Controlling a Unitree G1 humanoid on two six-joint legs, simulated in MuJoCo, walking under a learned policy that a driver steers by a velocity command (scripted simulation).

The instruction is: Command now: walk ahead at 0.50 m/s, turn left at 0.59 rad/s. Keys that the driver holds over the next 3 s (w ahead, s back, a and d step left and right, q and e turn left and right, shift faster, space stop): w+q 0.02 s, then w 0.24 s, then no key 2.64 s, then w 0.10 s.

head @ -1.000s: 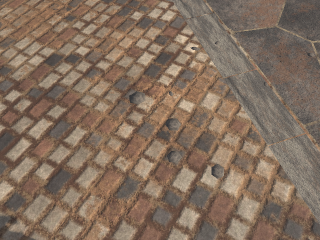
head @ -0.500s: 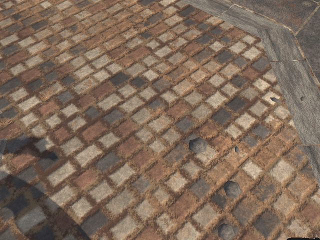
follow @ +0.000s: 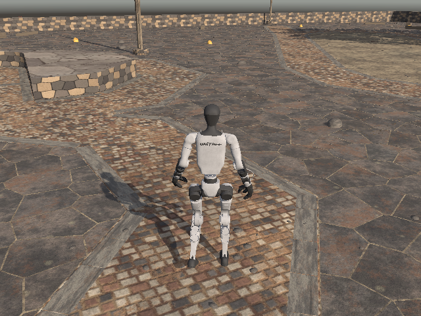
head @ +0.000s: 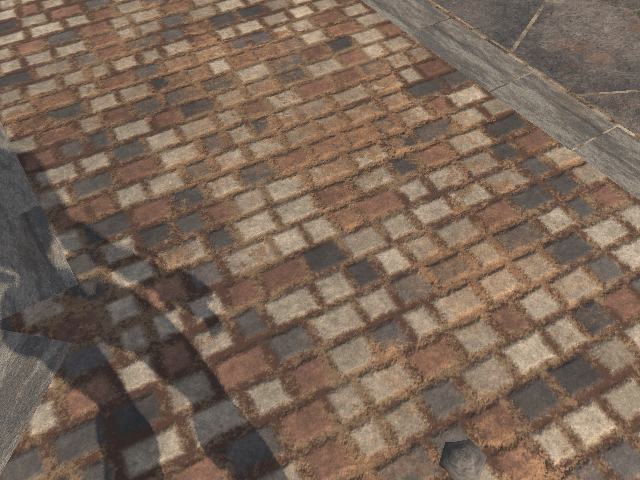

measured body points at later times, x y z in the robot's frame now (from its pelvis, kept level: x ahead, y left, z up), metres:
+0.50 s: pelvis +0.24 +0.06 +0.00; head +0.28 +0.08 +0.45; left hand +0.25 +0.34 -0.13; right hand +0.46 -0.16 -0.08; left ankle +0.31 +0.16 -0.73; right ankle +0.14 -0.11 -0.65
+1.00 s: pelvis +0.32 +0.05 +0.01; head +0.33 +0.04 +0.46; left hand +0.40 +0.32 -0.12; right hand +0.45 -0.20 -0.13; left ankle +0.31 +0.16 -0.73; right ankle +0.35 -0.08 -0.73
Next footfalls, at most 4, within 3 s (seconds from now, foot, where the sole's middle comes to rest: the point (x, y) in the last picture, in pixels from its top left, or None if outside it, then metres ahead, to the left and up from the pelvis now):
0.38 left None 0.35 0.17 -0.77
0.74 right None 0.39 -0.08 -0.77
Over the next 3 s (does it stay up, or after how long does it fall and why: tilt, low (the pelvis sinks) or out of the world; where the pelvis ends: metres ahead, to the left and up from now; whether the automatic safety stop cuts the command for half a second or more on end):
stays up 0.34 0.05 0.01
